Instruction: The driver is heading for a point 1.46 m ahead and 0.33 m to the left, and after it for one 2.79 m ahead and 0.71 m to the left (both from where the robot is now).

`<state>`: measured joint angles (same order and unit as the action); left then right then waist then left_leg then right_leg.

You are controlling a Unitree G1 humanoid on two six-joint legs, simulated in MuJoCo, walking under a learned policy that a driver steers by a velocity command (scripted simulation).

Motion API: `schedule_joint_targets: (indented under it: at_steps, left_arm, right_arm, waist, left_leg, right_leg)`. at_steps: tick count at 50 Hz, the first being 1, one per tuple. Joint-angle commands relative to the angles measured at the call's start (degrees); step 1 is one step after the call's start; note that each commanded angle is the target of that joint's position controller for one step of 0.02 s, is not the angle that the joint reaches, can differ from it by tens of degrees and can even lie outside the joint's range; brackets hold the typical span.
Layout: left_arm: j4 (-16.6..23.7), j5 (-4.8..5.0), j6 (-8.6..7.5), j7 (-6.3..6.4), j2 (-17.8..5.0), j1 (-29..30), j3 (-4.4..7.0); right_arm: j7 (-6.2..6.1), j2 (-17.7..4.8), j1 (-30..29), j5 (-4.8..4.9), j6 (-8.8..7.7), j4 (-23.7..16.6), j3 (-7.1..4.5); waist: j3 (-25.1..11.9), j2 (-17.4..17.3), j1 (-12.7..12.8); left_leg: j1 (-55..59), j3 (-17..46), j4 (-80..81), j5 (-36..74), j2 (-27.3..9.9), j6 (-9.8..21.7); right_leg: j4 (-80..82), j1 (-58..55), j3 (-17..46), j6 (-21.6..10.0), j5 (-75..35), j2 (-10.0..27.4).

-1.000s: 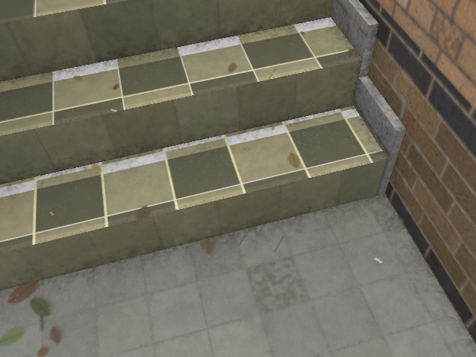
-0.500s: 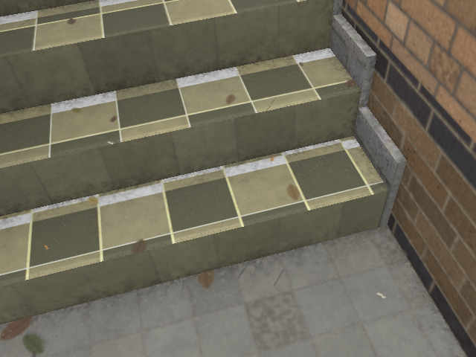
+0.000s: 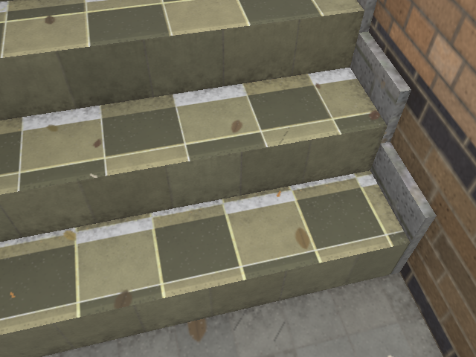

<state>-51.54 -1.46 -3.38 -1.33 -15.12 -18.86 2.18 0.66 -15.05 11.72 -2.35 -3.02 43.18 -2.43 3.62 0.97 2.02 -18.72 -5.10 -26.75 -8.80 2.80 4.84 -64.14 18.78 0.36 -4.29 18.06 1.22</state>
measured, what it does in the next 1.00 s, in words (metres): walks ahead: right foot, then left foot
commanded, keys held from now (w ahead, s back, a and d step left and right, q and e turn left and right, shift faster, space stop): w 0.74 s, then w+q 0.26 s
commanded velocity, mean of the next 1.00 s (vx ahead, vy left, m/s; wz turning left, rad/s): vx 0.50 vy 0.00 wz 0.06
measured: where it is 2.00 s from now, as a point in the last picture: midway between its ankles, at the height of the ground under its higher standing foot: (238, 170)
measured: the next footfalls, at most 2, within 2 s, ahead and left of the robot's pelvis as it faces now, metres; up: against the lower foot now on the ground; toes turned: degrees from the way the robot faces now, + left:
right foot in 0.38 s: +0.35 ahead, -0.11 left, +0.00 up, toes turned -4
left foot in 0.80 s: +0.44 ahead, +0.09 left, +0.00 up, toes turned +1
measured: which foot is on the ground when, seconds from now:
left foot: down 0.00-0.40, up 0.42-0.78, down 0.80-1.00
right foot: up 0.00-0.36, down 0.38-0.78, up 0.80-1.00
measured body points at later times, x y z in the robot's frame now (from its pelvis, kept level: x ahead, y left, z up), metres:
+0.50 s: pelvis +0.26 -0.03 +0.01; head +0.29 -0.04 +0.46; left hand +0.38 +0.22 -0.11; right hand +0.29 -0.28 -0.14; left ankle +0.15 +0.08 -0.66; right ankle +0.31 -0.11 -0.73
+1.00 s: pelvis +0.42 +0.00 +0.00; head +0.43 +0.01 +0.45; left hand +0.56 +0.23 -0.11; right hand +0.41 -0.26 -0.14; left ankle +0.40 +0.08 -0.73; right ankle +0.41 -0.12 -0.54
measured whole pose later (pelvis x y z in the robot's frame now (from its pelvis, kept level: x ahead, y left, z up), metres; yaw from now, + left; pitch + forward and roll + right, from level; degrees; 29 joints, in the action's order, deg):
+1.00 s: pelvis +0.42 +0.00 +0.00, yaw +5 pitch +2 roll +1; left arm -46.1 -3.7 -1.4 1.1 -10.1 -7.7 0.0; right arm -1.7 -11.5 24.9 -1.7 -2.7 57.5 -1.5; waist -2.5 1.8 -2.1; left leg -12.7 2.1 -25.5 -15.1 4.8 5.9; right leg -96.8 45.2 -1.4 -1.2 22.1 2.3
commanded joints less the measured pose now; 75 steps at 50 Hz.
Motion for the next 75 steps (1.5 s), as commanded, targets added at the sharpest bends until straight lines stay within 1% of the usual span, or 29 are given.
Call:
schedule_joint_targets:
  at_steps: [1,14,18,19,20,21,22,24,31,38,40,41,42,44,46,49,58,60,61,62,63,64,65,66,67,69,70,74,75]
  left_arm:
    - [1.93,-1.15,0.44,-0.28,-3.61,-2.96,0.81]
    - [6.82,-0.58,-0.30,0.28,-0.89,20.13,-0.06]
    - [4.16,-1.28,-1.17,2.90,-3.14,8.77,1.24]
    - [1.96,-2.03,-2.14,3.26,-6.10,-0.18,2.26]
    - [1.62,-3.40,-2.34,3.77,-12.55,-7.98,3.85]
    - [-0.01,-2.18,-1.82,3.14,-13.22,-7.36,4.45]
    - [1.61,-1.14,-1.60,2.26,-9.25,-0.20,3.54]
    - [2.97,-0.79,-2.41,1.56,-1.47,7.20,1.16]
    - [-1.92,0.24,-3.11,1.45,-2.32,2.96,0.04]
    - [-2.10,1.80,-2.75,1.77,-3.17,3.66,-0.88]
    - [1.42,2.68,-2.94,1.77,-1.12,6.78,-1.49]
    - [2.21,0.50,-1.99,1.85,3.17,3.20,-2.55]
    - [1.00,-1.92,-0.39,2.16,1.67,0.41,-2.08]
    - [3.09,-2.34,0.28,1.99,0.02,6.69,-1.02]
    - [5.98,-2.48,1.04,1.47,1.68,9.91,-1.37]
    - [10.69,-2.30,1.93,2.85,6.38,14.29,-2.75]
    - [32.62,-1.48,1.56,3.44,6.41,38.71,-5.94]
    - [35.19,-1.03,2.91,2.43,6.26,38.05,-6.34]
    - [35.42,0.56,3.92,3.63,10.01,33.58,-7.45]
    - [28.78,1.13,4.47,5.14,4.98,16.26,-4.06]
    - [24.64,1.76,4.30,6.55,0.57,1.03,-1.55]
    - [22.64,-0.29,3.54,8.35,-6.37,-7.80,1.56]
    - [21.56,-2.43,2.90,8.60,-15.23,-6.89,3.85]
    - [21.47,-1.74,2.51,8.39,-10.54,0.57,3.45]
    - [20.66,0.03,2.59,8.02,-7.50,10.82,2.35]
    - [15.70,1.89,3.11,7.31,2.90,16.15,0.28]
    - [13.44,-0.07,2.80,7.78,4.08,14.53,-0.10]
    - [5.59,0.65,-0.12,3.02,1.69,6.92,1.36]
    - [8.43,-1.63,-2.04,-2.39,3.21,10.61,-0.27]
  right_arm:
    - [-0.12,-4.91,5.71,0.96,-2.05,0.16,-1.35]
    - [-0.68,-6.76,11.47,1.46,-3.91,9.43,-1.62]
    - [-1.14,-6.91,10.31,2.49,-3.92,11.50,-0.79]
    - [-1.56,-6.67,9.54,2.42,-3.94,11.03,-0.45]
    - [-1.04,-0.78,13.76,4.32,-4.07,9.22,1.40]
    - [-1.15,-3.56,14.96,2.97,-3.51,11.35,0.51]
    - [-1.03,-5.18,12.22,1.17,-3.03,11.38,0.05]
    - [-0.84,-2.37,6.74,0.24,-2.19,10.47,0.48]
    - [1.06,2.27,1.03,-0.70,-0.85,9.10,2.98]
    - [-1.92,1.40,7.53,-0.08,-0.78,10.64,2.70]
    - [-2.59,-5.16,14.74,-1.05,-1.52,11.97,1.04]
    - [-2.67,-10.29,15.06,0.53,-1.03,12.05,-0.38]
    - [-2.20,-12.01,16.75,1.60,-0.70,12.96,-1.91]
    - [-1.68,-4.01,7.80,1.66,0.25,10.80,-0.69]
    - [-2.36,-0.92,6.98,0.86,0.19,9.85,0.42]
    - [-2.77,-4.04,12.86,0.39,-0.83,11.21,-0.55]
    - [-4.13,-6.85,19.31,1.02,-1.18,13.45,-1.44]
    - [-4.35,-6.93,14.07,1.61,0.38,10.88,-2.01]
    - [-4.68,-7.61,12.97,2.46,-0.13,10.61,-2.34]
    - [-3.68,-10.98,10.37,3.04,-0.93,8.06,-3.10]
    - [-2.65,-16.89,5.54,4.15,-2.16,7.00,-4.84]
    - [-1.54,-14.11,-2.94,5.78,-3.04,1.90,-5.32]
    - [-0.06,-2.96,-1.31,3.29,-3.16,-3.06,-3.73]
    - [0.65,-0.56,6.59,-0.96,-2.99,1.49,-3.29]
    - [0.92,3.53,5.81,-0.32,-2.03,-1.24,-2.35]
    - [0.88,2.90,1.30,-2.21,-0.01,-2.06,-1.81]
    - [1.09,3.91,3.85,-2.13,0.73,-2.81,-1.24]
    - [1.17,5.68,4.57,0.36,2.73,-2.59,-0.51]
    - [3.64,-1.73,3.37,7.68,1.14,-4.34,-0.15]
  waist:
    - [-4.53,-4.75,-0.87]
    - [1.33,-3.63,-3.93]
    - [-6.76,-3.68,1.67]
    - [-11.60,-2.18,4.93]
    - [-19.08,9.39,5.54]
    - [-16.44,11.15,3.85]
    - [-11.66,3.01,0.64]
    - [-6.81,1.09,-1.84]
    - [-7.67,5.62,-2.04]
    - [-7.88,3.26,-7.88]
    - [-9.44,-7.59,-9.59]
    - [-8.67,-13.53,-6.25]
    - [-7.44,-10.46,-6.13]
    - [1.74,-6.66,-2.90]
    - [3.60,-5.71,-1.41]
    - [-1.44,-7.07,-3.14]
    - [1.94,-2.24,-7.99]
    - [-2.43,0.72,-6.11]
    - [-6.60,-7.25,-4.27]
    - [-18.11,-9.78,2.69]
    - [-27.41,-14.84,11.28]
    - [-31.39,-6.23,15.94]
    - [-34.70,20.57,10.40]
    - [-37.36,9.54,4.24]
    - [-24.84,11.26,-3.96]
    - [-7.47,1.67,-6.73]
    - [-8.01,2.26,-8.27]
    - [-4.12,1.10,-7.88]
    - [-0.61,17.98,-5.69]
  left_leg:
    - [10.53,17.36,17.37,7.95,-15.54,6.64]
    - [16.39,9.36,19.16,16.93,-14.79,7.05]
    - [18.16,5.71,-0.73,40.14,-10.63,3.96]
    - [10.90,4.64,-10.58,33.12,-8.53,2.59]
    - [-5.00,2.22,-28.86,12.46,-2.95,-0.34]
    - [-14.17,4.05,-40.31,-19.22,3.48,-0.55]
    - [-15.79,8.80,-42.84,-16.83,-2.01,0.32]
    - [-12.45,8.76,-34.32,-10.44,-5.71,-1.16]
    - [-2.41,2.66,-17.91,-3.64,-4.24,-4.52]
    - [12.28,-0.08,-0.59,-0.79,-0.13,0.30]
    - [23.95,19.31,10.08,14.52,-13.40,4.23]
    - [24.97,28.51,9.70,34.77,-21.98,12.47]
    - [20.90,34.76,10.97,14.09,-25.23,19.02]
    - [7.75,29.94,15.65,-17.35,-17.68,14.91]
    - [2.67,27.39,15.63,-17.15,-14.16,13.20]
    - [7.21,29.62,12.61,-2.36,-15.62,16.28]
    - [13.78,28.98,21.73,-13.91,-12.99,9.72]
    - [3.29,22.13,29.35,6.24,-10.32,9.65]
    - [-2.87,21.54,31.03,25.04,-11.41,9.44]
    - [3.65,16.52,17.38,69.22,-9.86,8.31]
    - [11.14,15.10,0.59,90.06,-12.12,5.99]
    - [0.73,15.48,-23.16,69.47,-4.75,1.00]
    - [-14.32,20.73,-50.71,-3.18,9.02,-2.52]
    - [-16.26,30.25,-70.34,0.34,6.02,-2.25]
    - [-17.11,21.81,-75.57,5.09,3.40,-3.53]
    - [-28.17,16.00,-80.63,12.47,2.02,-3.74]
    - [-29.06,17.52,-87.13,13.13,3.43,-3.34]
    - [-38.73,17.60,-87.10,5.88,5.66,-2.59]
    - [-50.73,16.57,-81.70,10.87,1.14,2.89]
  right_leg:
    - [0.54,8.22,1.27,0.44,-3.41,3.70]
    - [32.39,9.56,-3.51,1.98,-17.20,2.62]
    - [40.66,-8.11,-6.76,-0.79,-11.79,-2.65]
    - [41.05,-19.44,-1.83,-2.65,-12.79,2.35]
    - [43.68,-34.45,19.54,-9.80,-9.07,19.21]
    - [50.91,-31.85,34.49,-14.93,-14.33,24.54]
    - [49.95,-25.27,25.55,-13.36,-10.33,21.04]
    - [53.45,-15.86,12.84,-8.92,-17.51,14.87]
    - [52.51,-9.05,-0.59,-8.51,-35.94,9.50]
    - [33.16,-6.41,-0.43,-6.25,-47.68,9.55]
    - [8.29,8.12,-5.42,-0.74,-22.19,2.97]
    - [-3.37,16.42,-5.85,1.43,8.46,-1.96]
    - [-12.82,20.55,-2.73,2.32,11.59,-0.24]
    - [-21.18,26.00,-0.21,2.87,5.49,1.97]
    - [-25.86,29.28,-1.36,3.55,1.88,1.84]
    - [-47.02,40.05,-3.30,2.79,4.95,-0.08]
    - [-44.69,62.33,-2.15,4.59,19.06,5.30]
    - [-19.73,34.60,-7.16,3.64,10.84,4.11]
    - [-9.67,15.64,-6.81,2.83,15.86,1.49]
    - [-8.84,-0.87,-5.95,1.86,12.58,-3.19]
    - [-0.21,-7.76,-3.45,1.84,7.80,-4.47]
    - [17.18,-16.27,18.38,0.06,12.37,4.98]
    - [42.10,-20.98,54.54,-3.14,5.88,25.14]
    - [44.04,-16.68,61.15,-4.44,13.75,26.48]
    - [42.90,-1.40,51.13,-5.06,19.56,25.31]
    - [31.97,11.11,29.89,-3.40,15.59,20.18]
    - [34.06,10.14,25.13,-2.53,8.95,18.30]
    - [37.94,3.08,7.34,1.72,1.18,16.21]
    - [42.70,3.96,0.34,-2.76,1.34,10.15]
Over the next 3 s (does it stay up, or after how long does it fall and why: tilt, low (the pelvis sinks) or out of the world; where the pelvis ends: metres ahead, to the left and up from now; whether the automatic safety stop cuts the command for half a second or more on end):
stays up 1.10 0.38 0.55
